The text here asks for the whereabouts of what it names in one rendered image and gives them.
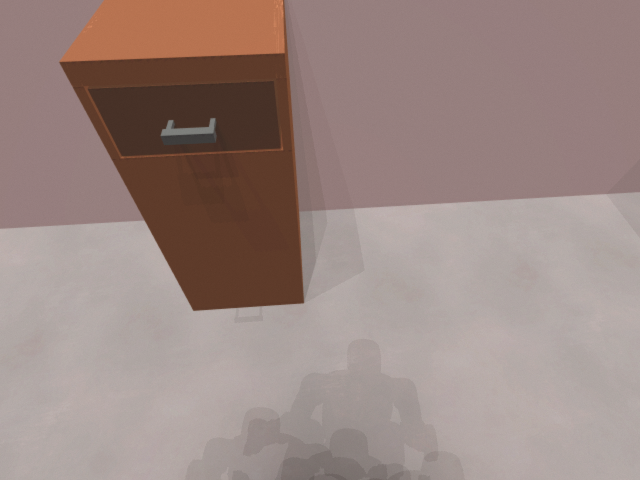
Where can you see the handle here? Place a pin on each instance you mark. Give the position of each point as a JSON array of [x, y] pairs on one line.
[[171, 136]]

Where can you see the drawer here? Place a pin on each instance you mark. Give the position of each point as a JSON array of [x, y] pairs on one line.
[[246, 111]]

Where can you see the cabinet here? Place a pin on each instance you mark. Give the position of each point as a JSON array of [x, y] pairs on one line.
[[226, 222]]

